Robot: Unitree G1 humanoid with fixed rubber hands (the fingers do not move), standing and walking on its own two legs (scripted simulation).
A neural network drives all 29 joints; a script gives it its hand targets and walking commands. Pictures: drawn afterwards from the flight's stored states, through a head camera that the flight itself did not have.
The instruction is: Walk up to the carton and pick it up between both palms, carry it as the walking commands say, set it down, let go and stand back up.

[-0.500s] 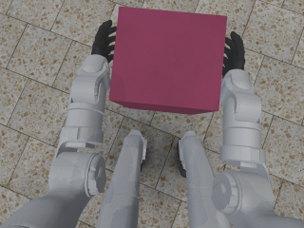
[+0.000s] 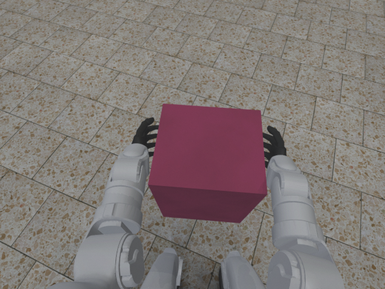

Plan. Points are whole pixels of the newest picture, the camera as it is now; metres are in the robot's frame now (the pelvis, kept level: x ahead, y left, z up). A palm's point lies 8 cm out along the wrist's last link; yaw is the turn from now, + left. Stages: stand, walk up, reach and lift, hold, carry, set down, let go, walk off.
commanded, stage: reach and lift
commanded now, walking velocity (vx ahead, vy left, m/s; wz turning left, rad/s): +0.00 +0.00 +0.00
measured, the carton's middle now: (205, 170) +0.38 +0.00 -0.05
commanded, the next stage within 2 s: hold in 1.92 s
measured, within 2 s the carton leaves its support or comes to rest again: neither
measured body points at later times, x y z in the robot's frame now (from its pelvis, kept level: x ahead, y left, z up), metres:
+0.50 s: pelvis +0.08 +0.00 +0.06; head +0.10 +0.01 +0.51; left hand +0.41 +0.14 +0.05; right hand +0.39 -0.16 +0.05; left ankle +0.10 +0.12 -0.67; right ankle +0.08 -0.14 -0.67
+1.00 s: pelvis +0.06 +0.00 +0.06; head +0.01 -0.01 +0.51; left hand +0.37 +0.13 +0.10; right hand +0.35 -0.17 +0.10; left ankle +0.10 +0.12 -0.67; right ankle +0.08 -0.14 -0.67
